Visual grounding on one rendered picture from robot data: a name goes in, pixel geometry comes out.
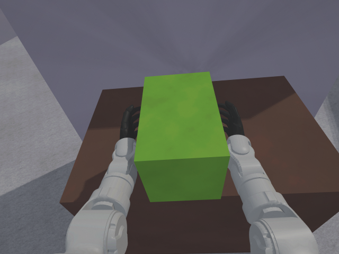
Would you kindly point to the robot left upper arm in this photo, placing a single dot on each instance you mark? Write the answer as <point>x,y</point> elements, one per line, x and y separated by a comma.
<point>97,232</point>

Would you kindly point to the carton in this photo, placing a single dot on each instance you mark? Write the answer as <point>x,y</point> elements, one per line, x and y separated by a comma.
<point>181,150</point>

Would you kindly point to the robot right forearm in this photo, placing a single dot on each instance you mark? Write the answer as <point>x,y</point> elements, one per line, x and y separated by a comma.
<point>260,200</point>

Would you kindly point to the robot right upper arm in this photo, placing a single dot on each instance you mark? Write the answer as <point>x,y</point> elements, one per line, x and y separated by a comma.
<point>281,235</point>

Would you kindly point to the robot right hand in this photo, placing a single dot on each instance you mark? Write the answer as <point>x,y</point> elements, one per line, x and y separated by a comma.
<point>233,122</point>

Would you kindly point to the robot left hand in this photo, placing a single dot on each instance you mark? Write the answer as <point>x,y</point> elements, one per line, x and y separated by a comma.
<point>127,129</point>

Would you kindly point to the robot left forearm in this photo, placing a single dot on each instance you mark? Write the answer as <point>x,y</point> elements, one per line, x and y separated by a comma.
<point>118,182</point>

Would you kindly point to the pedestal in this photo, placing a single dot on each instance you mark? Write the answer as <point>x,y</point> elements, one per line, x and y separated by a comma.
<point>295,153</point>

